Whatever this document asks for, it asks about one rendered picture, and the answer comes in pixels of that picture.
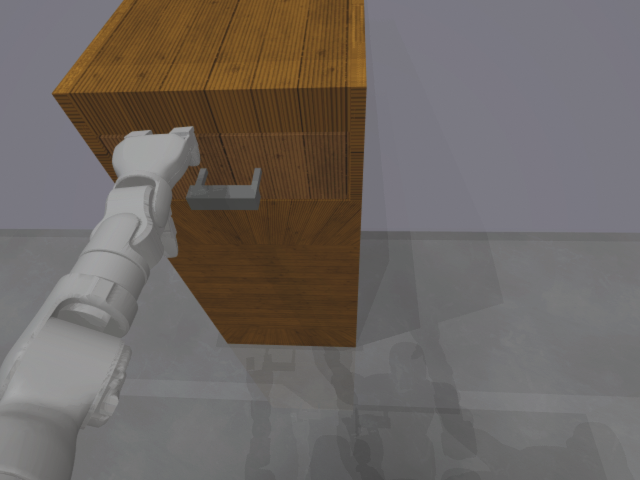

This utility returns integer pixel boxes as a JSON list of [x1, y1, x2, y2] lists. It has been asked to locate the cabinet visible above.
[[52, 0, 367, 347]]

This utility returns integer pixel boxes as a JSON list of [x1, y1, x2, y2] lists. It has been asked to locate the robot left upper arm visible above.
[[0, 317, 132, 480]]

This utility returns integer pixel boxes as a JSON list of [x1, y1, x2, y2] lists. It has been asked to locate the left robot hand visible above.
[[112, 126, 200, 258]]

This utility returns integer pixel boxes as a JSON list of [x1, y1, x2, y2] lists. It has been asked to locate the handle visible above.
[[186, 168, 262, 210]]

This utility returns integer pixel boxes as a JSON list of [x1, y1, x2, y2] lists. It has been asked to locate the drawer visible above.
[[98, 132, 349, 199]]

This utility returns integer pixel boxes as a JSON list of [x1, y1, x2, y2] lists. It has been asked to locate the left robot forearm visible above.
[[0, 170, 172, 400]]

